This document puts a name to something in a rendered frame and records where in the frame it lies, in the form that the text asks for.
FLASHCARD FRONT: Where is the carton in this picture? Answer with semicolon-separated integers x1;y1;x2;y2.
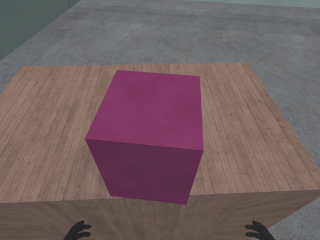
85;70;204;205

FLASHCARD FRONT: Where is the robot right hand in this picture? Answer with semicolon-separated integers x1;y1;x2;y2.
245;220;275;240

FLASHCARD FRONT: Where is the robot left hand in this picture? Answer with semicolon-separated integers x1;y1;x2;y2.
63;220;92;240

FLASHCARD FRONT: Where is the pedestal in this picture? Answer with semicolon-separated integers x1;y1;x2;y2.
0;63;320;240

